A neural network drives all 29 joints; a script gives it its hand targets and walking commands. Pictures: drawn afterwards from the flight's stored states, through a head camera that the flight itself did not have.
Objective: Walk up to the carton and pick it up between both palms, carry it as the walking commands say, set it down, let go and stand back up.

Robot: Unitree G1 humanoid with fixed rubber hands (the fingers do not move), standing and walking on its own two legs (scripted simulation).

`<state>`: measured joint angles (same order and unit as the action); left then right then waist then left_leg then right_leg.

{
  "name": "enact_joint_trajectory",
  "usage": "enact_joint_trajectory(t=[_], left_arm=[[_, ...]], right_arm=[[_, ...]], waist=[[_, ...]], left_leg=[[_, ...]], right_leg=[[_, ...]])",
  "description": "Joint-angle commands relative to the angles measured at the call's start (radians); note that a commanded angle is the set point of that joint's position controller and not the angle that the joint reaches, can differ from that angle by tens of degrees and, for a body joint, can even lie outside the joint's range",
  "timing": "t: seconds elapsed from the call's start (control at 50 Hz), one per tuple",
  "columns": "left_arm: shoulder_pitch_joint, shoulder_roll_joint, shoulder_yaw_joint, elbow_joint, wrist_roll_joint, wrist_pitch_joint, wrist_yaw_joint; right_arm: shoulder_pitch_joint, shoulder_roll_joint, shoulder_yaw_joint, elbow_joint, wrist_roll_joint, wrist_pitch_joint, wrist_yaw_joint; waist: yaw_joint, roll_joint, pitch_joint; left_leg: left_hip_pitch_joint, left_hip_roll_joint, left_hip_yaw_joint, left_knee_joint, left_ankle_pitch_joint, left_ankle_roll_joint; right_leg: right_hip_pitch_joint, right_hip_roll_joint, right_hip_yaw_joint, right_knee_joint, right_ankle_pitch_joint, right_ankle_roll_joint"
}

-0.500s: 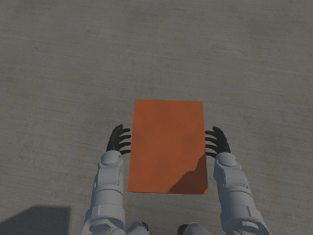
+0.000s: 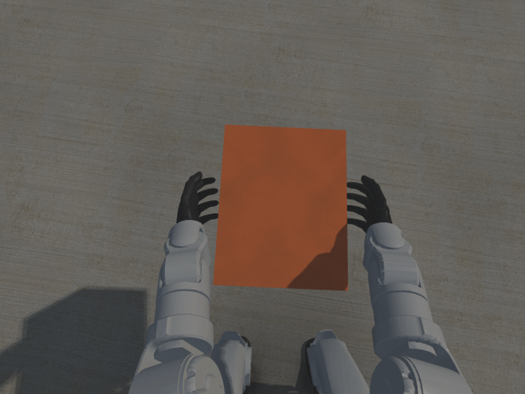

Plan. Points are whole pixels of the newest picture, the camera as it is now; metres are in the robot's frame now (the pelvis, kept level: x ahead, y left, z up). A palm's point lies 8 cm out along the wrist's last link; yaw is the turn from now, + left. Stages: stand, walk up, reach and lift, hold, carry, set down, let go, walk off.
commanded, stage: set down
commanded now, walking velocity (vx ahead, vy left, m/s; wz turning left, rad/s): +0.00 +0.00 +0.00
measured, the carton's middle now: (280, 211) +0.43 -0.01 -0.15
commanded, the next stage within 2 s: none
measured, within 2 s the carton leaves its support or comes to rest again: neither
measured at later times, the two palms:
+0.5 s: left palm (202, 229) +0.41 +0.13 -0.17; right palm (356, 223) +0.40 -0.16 -0.16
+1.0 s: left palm (210, 231) +0.43 +0.13 -0.26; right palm (342, 224) +0.43 -0.15 -0.25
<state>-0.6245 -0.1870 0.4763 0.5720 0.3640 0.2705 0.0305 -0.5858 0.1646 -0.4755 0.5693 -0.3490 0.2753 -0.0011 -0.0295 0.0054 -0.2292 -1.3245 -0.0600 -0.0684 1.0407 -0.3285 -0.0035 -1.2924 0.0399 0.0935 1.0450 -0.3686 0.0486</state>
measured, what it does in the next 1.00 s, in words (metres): lowers itself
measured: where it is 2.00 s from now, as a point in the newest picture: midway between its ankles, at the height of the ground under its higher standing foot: (280, 388)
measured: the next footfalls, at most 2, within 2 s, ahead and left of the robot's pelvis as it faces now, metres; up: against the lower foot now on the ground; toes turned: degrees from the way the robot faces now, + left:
none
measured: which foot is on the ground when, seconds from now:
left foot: down 0.00-1.00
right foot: down 0.00-1.00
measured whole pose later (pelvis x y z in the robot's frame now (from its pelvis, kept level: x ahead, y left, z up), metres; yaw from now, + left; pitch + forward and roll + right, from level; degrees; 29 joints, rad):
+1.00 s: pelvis -0.03 -0.01 -0.16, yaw -2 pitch +49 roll -3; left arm -0.93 -0.05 0.42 0.73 0.23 0.25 0.13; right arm -0.91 0.04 -0.43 0.72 -0.21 0.23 -0.12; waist -0.01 -0.01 -0.26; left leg -2.03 -0.08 -0.08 1.66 -0.48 -0.03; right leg -1.99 0.08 0.06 1.66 -0.53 0.06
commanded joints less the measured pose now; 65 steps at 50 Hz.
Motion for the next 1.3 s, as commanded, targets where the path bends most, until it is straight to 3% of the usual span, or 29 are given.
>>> enact_joint_trajectory(t=[0.0,0.02,0.04,0.06,0.08,0.1,0.24,0.34,0.38,0.4,0.42,0.44,0.46,0.48,0.5,0.62,0.66,0.76,0.88,0.92,0.94,1.02,1.04,1.06,1.12,1.18,1.22,1.24,1.28], left_arm=[[-0.371,-0.887,-0.480,0.198,-0.107,-0.022,-0.250],[-0.374,-0.909,-0.510,0.185,-0.124,-0.030,-0.251],[-0.470,-0.906,-0.554,0.131,-0.159,-0.052,-0.249],[-0.471,-0.878,-0.540,0.115,-0.154,-0.057,-0.250],[-0.417,-0.890,-0.551,0.146,-0.165,-0.053,-0.247],[-0.422,-0.890,-0.565,0.130,-0.157,-0.054,-0.244],[-0.469,-0.809,-0.539,0.193,-0.143,-0.047,-0.233],[-0.546,-0.865,-0.609,0.157,-0.232,-0.070,-0.240],[-0.501,-0.871,-0.583,0.214,-0.211,-0.057,-0.224],[-0.477,-0.880,-0.569,0.219,-0.205,-0.052,-0.219],[-0.592,-0.835,-0.591,0.138,-0.230,-0.063,-0.217],[-0.565,-0.792,-0.570,0.180,-0.201,-0.061,-0.199],[-0.512,-0.839,-0.548,0.231,-0.194,-0.057,-0.209],[-0.534,-0.793,-0.527,0.230,-0.181,-0.056,-0.193],[-0.601,-0.813,-0.566,0.191,-0.206,-0.058,-0.196],[-0.697,-0.761,-0.564,0.156,-0.221,-0.058,-0.183],[-0.655,-0.889,-0.554,0.211,-0.208,-0.041,-0.172],[-0.749,-0.825,-0.539,0.176,-0.240,-0.043,-0.173],[-0.814,-0.841,-0.577,0.202,-0.250,-0.047,-0.159],[-0.772,-0.820,-0.537,0.187,-0.245,-0.060,-0.153],[-0.813,-0.801,-0.527,0.208,-0.233,-0.050,-0.150],[-0.879,-0.767,-0.513,0.198,-0.226,-0.050,-0.140],[-0.876,-0.787,-0.537,0.202,-0.224,-0.049,-0.138],[-0.926,-0.797,-0.562,0.143,-0.269,-0.056,-0.156],[-0.846,-0.757,-0.467,0.263,-0.214,-0.038,-0.158],[-0.954,-0.727,-0.488,0.198,-0.246,-0.056,-0.156],[-0.971,-0.725,-0.487,0.227,-0.235,-0.040,-0.163],[-0.968,-0.696,-0.445,0.214,-0.224,-0.055,-0.158],[-0.963,-0.701,-0.462,0.225,-0.230,-0.061,-0.164]], right_arm=[[-0.540,0.871,0.521,0.036,0.121,-0.054,0.257],[-0.528,0.849,0.532,0.042,0.130,-0.052,0.250],[-0.489,0.865,0.511,0.095,0.110,-0.058,0.246],[-0.594,0.891,0.560,0.019,0.148,-0.065,0.241],[-0.499,0.900,0.554,0.072,0.157,-0.063,0.230],[-0.535,0.891,0.595,0.016,0.180,-0.076,0.222],[-0.649,0.851,0.579,0.013,0.213,-0.090,0.181],[-0.649,0.847,0.613,0.049,0.218,-0.097,0.157],[-0.608,0.829,0.581,0.049,0.198,-0.102,0.150],[-0.689,0.808,0.611,0.026,0.224,-0.105,0.149],[-0.662,0.803,0.587,0.071,0.216,-0.096,0.151],[-0.686,0.800,0.584,0.055,0.243,-0.105,0.145],[-0.671,0.781,0.558,0.067,0.211,-0.105,0.154],[-0.733,0.792,0.579,0.060,0.256,-0.104,0.150],[-0.699,0.799,0.552,0.119,0.236,-0.093,0.157],[-0.787,0.772,0.538,0.100,0.220,-0.090,0.153],[-0.777,0.817,0.531,0.140,0.240,-0.091,0.160],[-0.856,0.815,0.525,0.161,0.243,-0.071,0.149],[-0.923,0.738,0.520,0.072,0.261,-0.104,0.149],[-0.921,0.791,0.554,0.126,0.254,-0.085,0.152],[-0.915,0.718,0.507,0.136,0.223,-0.086,0.155],[-0.895,0.791,0.491,0.207,0.245,-0.068,0.164],[-0.972,0.727,0.480,0.161,0.257,-0.082,0.167],[-0.924,0.729,0.504,0.181,0.225,-0.073,0.159],[-0.957,0.730,0.463,0.182,0.223,-0.070,0.148],[-0.981,0.708,0.460,0.200,0.214,-0.070,0.152],[-0.972,0.696,0.424,0.184,0.227,-0.072,0.150],[-1.016,0.715,0.479,0.176,0.236,-0.073,0.151],[-1.126,0.670,0.503,0.089,0.251,-0.086,0.142]], waist=[[0.022,-0.004,-0.638],[0.028,0.002,-0.679],[-0.049,-0.039,-0.658],[0.029,-0.075,-0.678],[-0.001,-0.045,-0.721],[0.059,-0.004,-0.761],[0.077,0.021,-0.726],[-0.019,-0.033,-0.814],[-0.002,-0.022,-0.748],[0.065,0.014,-0.808],[0.007,-0.029,-0.850],[0.063,0.028,-0.802],[0.002,0.021,-0.741],[0.099,0.036,-0.797],[0.043,0.028,-0.768],[0.005,-0.043,-0.836],[0.032,0.055,-0.840],[0.006,-0.012,-0.859],[0.034,0.113,-0.921],[0.037,0.013,-0.912],[-0.001,0.033,-0.903],[0.049,0.040,-0.846],[0.041,0.118,-0.903],[-0.032,0.013,-0.912],[0.032,0.037,-0.887],[0.005,-0.023,-0.878],[0.013,0.088,-0.867],[0.069,0.020,-0.820],[0.020,0.009,-0.909]], left_leg=[[0.403,-0.084,0.041,-0.030,0.243,-0.010],[0.426,-0.082,0.042,-0.024,0.266,-0.013],[0.391,-0.078,0.019,-0.011,0.279,-0.012],[0.354,-0.076,0.037,0.018,0.300,-0.009],[0.366,-0.080,0.038,0.021,0.253,-0.010],[0.335,-0.086,0.061,0.048,0.281,-0.017],[0.192,-0.092,0.072,0.127,0.168,-0.008],[0.131,-0.093,0.060,0.201,0.218,-0.017],[0.112,-0.107,0.057,0.203,0.210,-0.023],[0.099,-0.110,0.076,0.206,0.185,-0.035],[0.132,-0.101,0.055,0.236,0.170,-0.023],[0.137,-0.100,0.069,0.243,0.163,-0.028],[0.076,-0.100,0.072,0.260,0.220,-0.033],[0.129,-0.097,0.077,0.249,0.170,-0.020],[0.095,-0.094,0.079,0.266,0.160,-0.031],[0.015,-0.104,0.081,0.348,0.115,-0.035],[0.095,-0.113,0.095,0.351,0.119,-0.039],[0.048,-0.112,0.085,0.402,0.093,-0.035],[0.023,-0.119,0.105,0.474,0.166,-0.055],[-0.012,-0.119,0.089,0.481,0.194,-0.043],[-0.021,-0.113,0.085,0.497,0.166,-0.050],[-0.030,-0.110,0.094,0.493,0.088,-0.040],[-0.021,-0.110,0.096,0.505,0.124,-0.052],[-0.114,-0.112,0.098,0.547,0.160,-0.057],[-0.119,-0.109,0.110,0.552,0.091,-0.041],[-0.165,-0.106,0.096,0.575,0.104,-0.043],[-0.156,-0.105,0.118,0.586,0.046,-0.047],[-0.201,-0.104,0.120,0.593,0.077,-0.039],[-0.242,-0.102,0.118,0.631,0.103,-0.036]], right_leg=[[0.221,0.097,-0.079,-0.028,0.217,-0.031],[0.215,0.097,-0.088,-0.008,0.229,-0.029],[0.176,0.104,-0.097,0.007,0.258,-0.025],[0.196,0.103,-0.084,0.024,0.284,-0.015],[0.210,0.098,-0.084,0.013,0.239,-0.019],[0.220,0.109,-0.063,0.030,0.276,-0.023],[0.092,0.108,-0.060,0.109,0.182,-0.013],[0.088,0.119,-0.084,0.181,0.251,-0.002],[0.047,0.124,-0.091,0.187,0.221,-0.012],[0.075,0.125,-0.088,0.208,0.198,-0.014],[0.021,0.128,-0.107,0.240,0.174,-0.008],[-0.028,0.131,-0.108,0.255,0.153,-0.010],[-0.067,0.123,-0.103,0.241,0.216,-0.012],[-0.073,0.130,-0.108,0.269,0.141,-0.010],[-0.087,0.137,-0.108,0.264,0.149,-0.013],[-0.150,0.152,-0.156,0.350,0.114,0.001],[-0.157,0.150,-0.127,0.345,0.071,-0.019],[-0.196,0.150,-0.146,0.411,0.054,-0.006],[-0.256,0.161,-0.145,0.473,0.107,-0.026],[-0.272,0.161,-0.170,0.499,0.135,-0.007],[-0.319,0.157,-0.166,0.502,0.093,-0.011],[-0.347,0.156,-0.164,0.514,0.031,-0.019],[-0.376,0.163,-0.171,0.549,0.070,-0.020],[-0.313,0.156,-0.170,0.530,0.123,-0.007],[-0.343,0.151,-0.162,0.555,0.051,-0.010],[-0.375,0.151,-0.170,0.574,0.054,-0.005],[-0.379,0.149,-0.158,0.579,0.019,-0.019],[-0.410,0.147,-0.155,0.586,0.028,-0.011],[-0.374,0.148,-0.166,0.621,0.090,0.001]])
